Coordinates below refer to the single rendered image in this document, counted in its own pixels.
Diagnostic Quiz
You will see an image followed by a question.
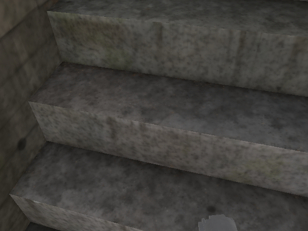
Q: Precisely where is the robot right thigh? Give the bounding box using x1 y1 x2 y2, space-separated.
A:
198 214 238 231

